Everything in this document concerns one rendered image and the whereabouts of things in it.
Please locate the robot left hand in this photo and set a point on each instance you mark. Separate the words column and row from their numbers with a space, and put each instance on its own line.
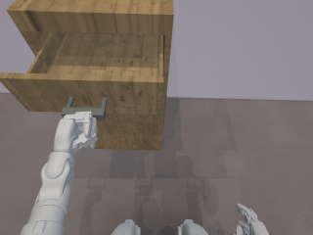
column 81, row 125

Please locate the drawer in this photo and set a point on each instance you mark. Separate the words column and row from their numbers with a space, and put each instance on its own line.
column 127, row 69

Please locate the cabinet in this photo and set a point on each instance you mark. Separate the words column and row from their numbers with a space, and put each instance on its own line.
column 35, row 19

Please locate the robot right hand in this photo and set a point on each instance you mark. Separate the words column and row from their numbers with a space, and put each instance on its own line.
column 255, row 227

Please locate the handle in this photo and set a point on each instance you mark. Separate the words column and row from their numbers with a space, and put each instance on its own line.
column 98, row 113

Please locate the robot right shin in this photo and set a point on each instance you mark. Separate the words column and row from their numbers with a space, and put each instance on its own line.
column 188, row 221

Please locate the right robot thigh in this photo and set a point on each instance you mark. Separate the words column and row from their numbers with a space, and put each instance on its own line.
column 190, row 228

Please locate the left robot forearm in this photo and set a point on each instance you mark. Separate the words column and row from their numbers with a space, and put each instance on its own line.
column 51, row 205

